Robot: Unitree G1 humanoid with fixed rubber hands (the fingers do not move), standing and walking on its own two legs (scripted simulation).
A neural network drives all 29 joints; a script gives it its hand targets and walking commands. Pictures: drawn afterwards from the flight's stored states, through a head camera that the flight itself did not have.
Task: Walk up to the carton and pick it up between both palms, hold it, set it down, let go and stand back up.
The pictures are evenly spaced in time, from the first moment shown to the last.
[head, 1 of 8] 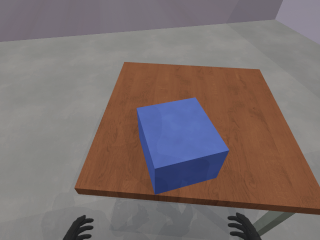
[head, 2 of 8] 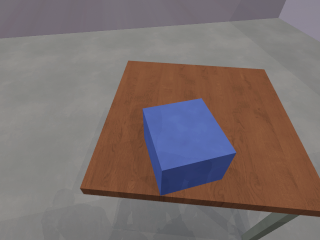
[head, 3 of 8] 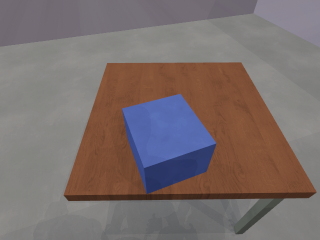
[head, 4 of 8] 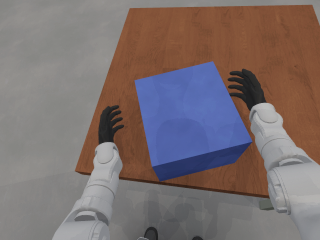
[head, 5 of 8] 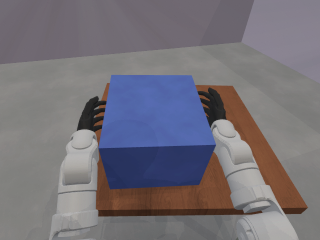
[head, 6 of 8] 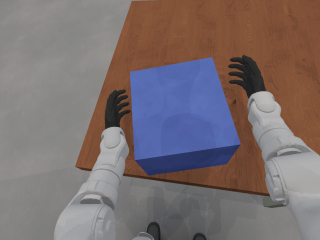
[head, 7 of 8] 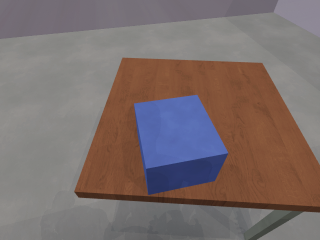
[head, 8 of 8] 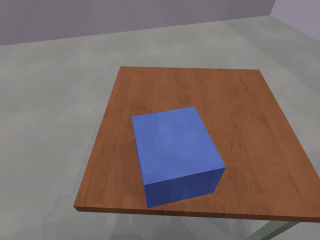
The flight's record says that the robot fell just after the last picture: no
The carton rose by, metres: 0.23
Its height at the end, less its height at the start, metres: +0.00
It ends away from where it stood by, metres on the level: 0.02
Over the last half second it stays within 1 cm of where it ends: yes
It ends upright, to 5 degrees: yes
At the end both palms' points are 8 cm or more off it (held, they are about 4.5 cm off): yes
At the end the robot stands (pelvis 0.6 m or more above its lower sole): yes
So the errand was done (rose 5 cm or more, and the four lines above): yes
